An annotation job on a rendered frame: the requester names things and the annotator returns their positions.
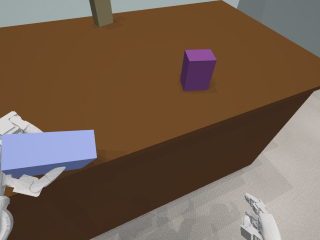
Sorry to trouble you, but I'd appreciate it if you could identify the left robot hand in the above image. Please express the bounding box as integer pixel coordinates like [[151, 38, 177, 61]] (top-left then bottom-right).
[[0, 111, 66, 197]]

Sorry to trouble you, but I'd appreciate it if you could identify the table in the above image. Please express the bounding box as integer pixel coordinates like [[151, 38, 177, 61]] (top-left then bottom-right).
[[0, 0, 320, 240]]

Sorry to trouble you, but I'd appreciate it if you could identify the right robot hand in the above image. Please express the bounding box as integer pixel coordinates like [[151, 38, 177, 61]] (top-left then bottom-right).
[[240, 193, 282, 240]]

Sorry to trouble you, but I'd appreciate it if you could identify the sponge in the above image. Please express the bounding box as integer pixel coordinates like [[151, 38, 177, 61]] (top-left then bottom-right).
[[1, 129, 97, 179]]

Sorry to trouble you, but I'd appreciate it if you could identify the left robot forearm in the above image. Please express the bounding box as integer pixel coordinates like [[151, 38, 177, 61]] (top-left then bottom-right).
[[0, 196, 14, 240]]

